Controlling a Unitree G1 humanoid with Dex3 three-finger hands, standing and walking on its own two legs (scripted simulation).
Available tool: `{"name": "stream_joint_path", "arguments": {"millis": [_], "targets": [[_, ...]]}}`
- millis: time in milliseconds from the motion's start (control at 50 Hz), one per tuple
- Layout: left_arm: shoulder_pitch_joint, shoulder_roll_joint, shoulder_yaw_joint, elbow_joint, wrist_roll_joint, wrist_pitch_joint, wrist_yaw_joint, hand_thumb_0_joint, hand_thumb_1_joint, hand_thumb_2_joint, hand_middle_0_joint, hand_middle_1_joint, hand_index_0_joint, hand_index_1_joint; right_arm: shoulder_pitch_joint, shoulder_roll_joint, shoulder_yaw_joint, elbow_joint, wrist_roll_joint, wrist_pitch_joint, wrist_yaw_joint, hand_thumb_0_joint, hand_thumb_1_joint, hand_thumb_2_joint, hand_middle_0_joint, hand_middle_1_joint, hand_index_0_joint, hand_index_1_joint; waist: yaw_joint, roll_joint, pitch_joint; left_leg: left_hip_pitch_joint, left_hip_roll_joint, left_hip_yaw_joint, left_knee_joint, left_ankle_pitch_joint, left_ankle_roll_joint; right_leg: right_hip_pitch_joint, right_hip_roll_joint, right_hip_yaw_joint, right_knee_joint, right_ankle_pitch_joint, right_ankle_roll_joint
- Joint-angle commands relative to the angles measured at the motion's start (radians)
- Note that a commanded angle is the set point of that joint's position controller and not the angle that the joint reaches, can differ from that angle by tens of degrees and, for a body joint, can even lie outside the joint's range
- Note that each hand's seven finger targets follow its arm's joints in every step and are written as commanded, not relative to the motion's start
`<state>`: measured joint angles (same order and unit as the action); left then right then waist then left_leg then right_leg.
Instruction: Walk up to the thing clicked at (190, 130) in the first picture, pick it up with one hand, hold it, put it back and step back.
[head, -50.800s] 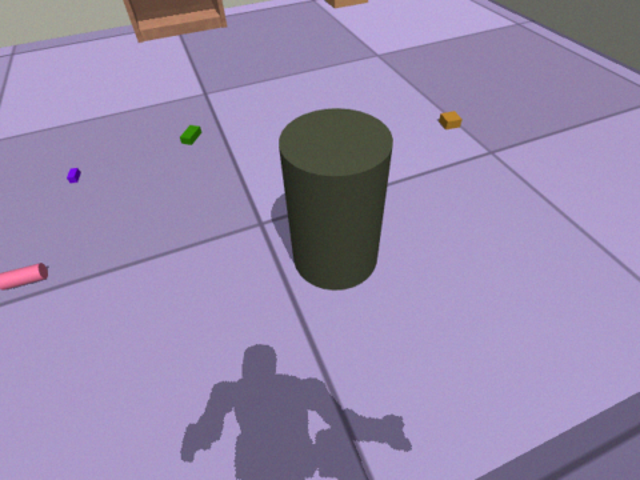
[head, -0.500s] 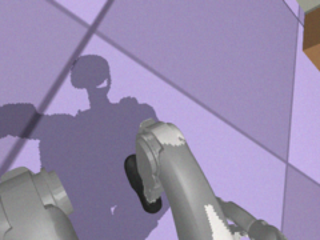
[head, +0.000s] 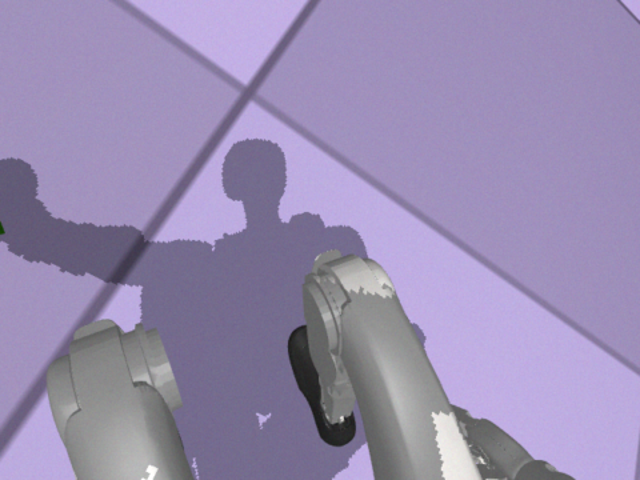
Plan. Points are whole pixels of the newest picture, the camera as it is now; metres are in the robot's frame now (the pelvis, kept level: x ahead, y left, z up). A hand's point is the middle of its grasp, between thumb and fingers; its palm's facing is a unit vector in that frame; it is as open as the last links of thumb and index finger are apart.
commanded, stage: settle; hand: left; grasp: from above
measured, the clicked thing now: out of the picture +0.45 +0.35 -0.24
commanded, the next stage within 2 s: lift in 0.34 s
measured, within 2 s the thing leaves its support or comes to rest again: neither
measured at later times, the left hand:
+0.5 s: hand out of the picture +0.43 +0.35 -0.14, palm faces -0.41 -0.08 -0.91, open 8.8 cm
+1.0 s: hand out of the picture +0.37 +0.35 -0.01, palm faces -0.44 -0.13 -0.89, open 8.8 cm
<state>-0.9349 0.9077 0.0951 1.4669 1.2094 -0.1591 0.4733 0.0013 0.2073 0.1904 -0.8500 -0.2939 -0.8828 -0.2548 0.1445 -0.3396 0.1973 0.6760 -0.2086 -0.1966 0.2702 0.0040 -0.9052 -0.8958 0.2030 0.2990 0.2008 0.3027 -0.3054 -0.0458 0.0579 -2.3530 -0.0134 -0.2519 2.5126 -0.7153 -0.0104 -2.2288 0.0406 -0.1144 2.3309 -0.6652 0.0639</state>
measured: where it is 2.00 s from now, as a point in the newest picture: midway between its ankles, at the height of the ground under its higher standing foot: (254, 446)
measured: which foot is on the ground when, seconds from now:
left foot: down 0.00-1.00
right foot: down 0.00-1.00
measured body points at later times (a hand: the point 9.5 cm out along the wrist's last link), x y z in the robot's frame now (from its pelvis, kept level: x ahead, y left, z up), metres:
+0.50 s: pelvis -0.01 -0.01 +0.01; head +0.22 +0.10 +0.39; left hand +0.45 +0.35 -0.09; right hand +0.07 -0.27 -0.07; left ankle +0.06 +0.12 -0.28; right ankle +0.12 -0.14 -0.28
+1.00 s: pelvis -0.01 -0.01 +0.10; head +0.18 +0.07 +0.50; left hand +0.39 +0.35 +0.04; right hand +0.12 -0.27 -0.02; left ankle +0.06 +0.12 -0.28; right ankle +0.12 -0.14 -0.28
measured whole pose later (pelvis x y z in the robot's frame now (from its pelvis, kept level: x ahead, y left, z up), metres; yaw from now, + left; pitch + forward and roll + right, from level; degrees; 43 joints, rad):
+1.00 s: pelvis -0.01 -0.01 +0.10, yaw +8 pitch +34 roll -8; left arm -0.68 0.67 0.01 0.95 1.07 -0.14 0.10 -0.01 0.20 0.28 -0.82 -0.33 -0.85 -0.31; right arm 0.19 -0.29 0.00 0.63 -0.04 0.04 0.09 0.01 -0.91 -0.90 0.20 0.30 0.20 0.30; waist -0.14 0.05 -0.17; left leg -2.11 -0.01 -0.12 2.15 -0.65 0.00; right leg -2.04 -0.01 -0.02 2.07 -0.64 0.06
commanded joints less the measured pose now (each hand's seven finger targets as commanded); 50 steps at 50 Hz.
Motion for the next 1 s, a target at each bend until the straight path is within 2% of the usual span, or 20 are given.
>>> {"name": "stream_joint_path", "arguments": {"millis": [0,100,140,220,260,320,380,400,420,440,480,520,560,620,660,720,740,800,900,980], "targets": [[-0.272,0.172,0.002,-0.2,-0.033,0.004,-0.024,0.0,0.832,0.373,-1.157,-0.362,-1.183,-0.338,0.194,-0.304,-0.128,0.0,0.041,0.03,-0.013,0.0,-0.899,-0.9,0.2,0.3,0.199,0.3,-0.01,0.475,-0.681,0.548,0.022,0.122,-0.323,0.249,0.011,0.283,0.026,-0.115,-0.192,0.259,-0.1],[-0.335,0.131,-0.026,-0.22,-0.017,-0.022,-0.09,0.0,0.771,0.373,-1.143,-0.326,-1.156,-0.316,0.213,-0.285,-0.143,-0.003,0.06,0.063,-0.033,0.0,-0.905,-0.902,0.199,0.3,0.199,0.3,-0.034,0.387,-0.657,0.507,0.011,0.129,-0.317,0.193,0.024,0.283,0.019,-0.095,-0.217,0.221,-0.098],[-0.338,0.151,-0.015,-0.23,-0.011,-0.035,-0.097,0.0,0.746,0.401,-1.136,-0.331,-1.142,-0.327,0.206,-0.273,-0.143,-0.011,0.065,0.074,-0.042,0.0,-0.906,-0.903,0.199,0.3,0.199,0.3,-0.009,0.391,-0.684,0.5,0.007,0.139,-0.332,0.169,0.026,0.299,0.019,-0.087,-0.223,0.195,-0.098],[-0.336,0.169,-0.002,-0.215,0.009,-0.055,-0.104,0.0,0.702,0.361,-1.093,-0.323,-1.105,-0.314,0.2,-0.261,-0.145,-0.022,0.065,0.093,-0.068,0.0,-0.903,-0.901,0.2,0.3,0.199,0.3,-0.007,0.361,-0.667,0.479,-0.005,0.161,-0.326,0.126,0.029,0.296,0.017,-0.072,-0.247,0.135,-0.102],[-0.349,0.202,0.017,-0.239,0.017,-0.061,-0.103,0.0,0.684,0.377,-1.08,-0.326,-1.089,-0.32,0.194,-0.255,-0.148,-0.027,0.068,0.103,-0.081,0.0,-0.902,-0.901,0.2,0.3,0.199,0.3,0.022,0.378,-0.71,0.493,-0.005,0.168,-0.331,0.135,0.027,0.298,0.017,-0.065,-0.244,0.131,-0.108],[-0.338,0.177,0.015,-0.24,0.024,-0.059,-0.105,0.0,0.721,0.43,-1.098,-0.365,-1.106,-0.359,0.199,-0.257,-0.16,-0.033,0.07,0.109,-0.096,0.0,-0.901,-0.9,0.2,0.3,0.199,0.3,0.021,0.406,-0.687,0.532,-0.01,0.16,-0.36,0.133,0.021,0.251,0.006,-0.075,-0.246,0.131,-0.11],[-0.36,0.202,0.026,-0.299,0.029,-0.056,-0.104,0.0,0.721,0.441,-1.115,-0.337,-1.113,-0.341,0.2,-0.248,-0.168,-0.032,0.078,0.124,-0.106,0.0,-0.901,-0.9,0.2,0.3,0.199,0.3,0.044,0.436,-0.775,0.563,-0.006,0.176,-0.373,0.154,0.022,0.288,0.008,-0.061,-0.246,0.158,-0.111],[-0.338,0.187,0.031,-0.29,0.025,-0.048,-0.106,0.0,0.747,0.462,-1.121,-0.361,-1.122,-0.362,0.213,-0.254,-0.176,-0.034,0.079,0.125,-0.109,0.0,-0.899,-0.899,0.2,0.3,0.199,0.3,0.042,0.431,-0.775,0.576,-0.011,0.179,-0.374,0.179,0.02,0.287,0.001,-0.064,-0.249,0.182,-0.109],[-0.343,0.158,0.013,-0.298,0.017,-0.044,-0.109,0.0,0.798,0.399,-1.174,-0.406,-1.193,-0.386,0.215,-0.245,-0.177,-0.029,0.08,0.128,-0.109,0.0,-0.935,-0.914,0.199,0.3,0.199,0.3,0.038,0.446,-0.792,0.586,-0.009,0.179,-0.382,0.191,0.02,0.287,0.0,-0.064,-0.243,0.195,-0.107],[-0.332,0.143,0.008,-0.284,0.013,-0.038,-0.112,0.0,0.729,0.406,-1.094,-0.326,-1.113,-0.306,0.222,-0.241,-0.18,-0.023,0.084,0.13,-0.111,0.0,-0.883,-0.893,0.201,0.3,0.2,0.3,0.039,0.436,-0.791,0.6,-0.007,0.18,-0.39,0.199,0.021,0.284,0.0,-0.062,-0.247,0.207,-0.108],[-0.332,0.148,0.018,-0.306,0.005,-0.024,-0.124,0.0,0.835,0.385,-1.162,-0.377,-1.187,-0.351,0.242,-0.25,-0.194,-0.019,0.088,0.135,-0.116,0.0,-0.911,-0.904,0.2,0.3,0.199,0.3,0.036,0.427,-0.783,0.609,-0.011,0.173,-0.4,0.214,0.019,0.279,-0.006,-0.064,-0.258,0.215,-0.11],[-0.317,0.16,0.032,-0.338,-0.02,-0.008,-0.143,0.0,0.853,0.409,-1.18,-0.378,-1.202,-0.355,0.24,-0.239,-0.203,-0.02,0.096,0.143,-0.117,0.0,-0.91,-0.904,0.2,0.3,0.199,0.3,0.066,0.449,-0.855,0.647,-0.008,0.186,-0.418,0.241,0.021,0.316,-0.01,-0.051,-0.263,0.241,-0.106],[-0.311,0.14,0.027,-0.378,-0.051,0.005,-0.171,0.0,0.889,0.447,-1.207,-0.404,-1.229,-0.382,0.248,-0.234,-0.214,-0.022,0.105,0.151,-0.119,0.0,-0.91,-0.904,0.2,0.3,0.2,0.3,0.071,0.443,-0.863,0.648,-0.009,0.189,-0.441,0.23,0.025,0.333,-0.012,-0.042,-0.284,0.235,-0.106],[-0.254,0.123,0.017,-0.401,-0.064,0.017,-0.221,0.0,0.858,0.438,-1.189,-0.388,-1.209,-0.368,0.252,-0.227,-0.23,-0.023,0.119,0.17,-0.129,0.0,-0.912,-0.905,0.2,0.3,0.199,0.3,0.083,0.401,-0.856,0.648,-0.013,0.199,-0.459,0.227,0.029,0.359,-0.014,-0.03,-0.315,0.223,-0.111],[-0.239,0.123,0.02,-0.475,-0.07,0.013,-0.247,0.0,0.857,0.438,-1.179,-0.409,-1.204,-0.383,0.249,-0.213,-0.239,-0.036,0.128,0.182,-0.136,0.0,-0.911,-0.904,0.2,0.3,0.199,0.3,0.1,0.405,-0.899,0.683,-0.01,0.197,-0.488,0.237,0.03,0.387,-0.014,-0.024,-0.327,0.231,-0.11],[-0.182,0.127,0.04,-0.53,-0.088,0.008,-0.273,0.0,0.879,0.469,-1.192,-0.424,-1.217,-0.398,0.246,-0.209,-0.256,-0.044,0.141,0.199,-0.148,0.0,-0.91,-0.903,0.2,0.3,0.2,0.3,0.124,0.349,-0.888,0.676,-0.014,0.203,-0.512,0.223,0.034,0.417,-0.019,-0.011,-0.362,0.214,-0.11],[-0.175,0.092,0.02,-0.542,-0.095,0.006,-0.284,0.0,0.862,0.476,-1.179,-0.432,-1.204,-0.407,0.243,-0.201,-0.257,-0.052,0.143,0.202,-0.152,0.0,-0.91,-0.904,0.2,0.3,0.2,0.3,0.111,0.34,-0.864,0.669,-0.014,0.206,-0.52,0.214,0.037,0.42,-0.018,-0.009,-0.382,0.207,-0.109],[-0.155,0.082,0.018,-0.603,-0.112,-0.002,-0.308,0.0,0.828,0.492,-1.16,-0.436,-1.182,-0.414,0.231,-0.191,-0.268,-0.065,0.153,0.21,-0.167,0.0,-0.907,-0.903,0.2,0.3,0.2,0.3,0.126,0.319,-0.855,0.689,-0.01,0.197,-0.568,0.155,0.041,0.422,-0.019,-0.002,-0.42,0.16,-0.106],[-0.075,0.022,-0.007,-0.687,-0.147,0.005,-0.329,0.0,0.8,0.54,-1.117,-0.506,-1.143,-0.479,0.215,-0.172,-0.276,-0.084,0.173,0.215,-0.183,0.0,-0.905,-0.902,0.2,0.3,0.2,0.3,0.147,0.309,-0.876,0.759,-0.002,0.181,-0.669,0.127,0.044,0.501,-0.017,0.002,-0.475,0.165,-0.096],[-0.033,0.013,-0.008,-0.768,-0.166,0.027,-0.341,0.0,0.79,0.529,-1.108,-0.498,-1.133,-0.471,0.191,-0.167,-0.286,-0.1,0.19,0.221,-0.203,0.0,-0.903,-0.902,0.2,0.3,0.2,0.3,0.168,0.312,-0.871,0.834,0.004,0.162,-0.758,0.096,0.041,0.545,-0.018,0.007,-0.525,0.152,-0.092]]}}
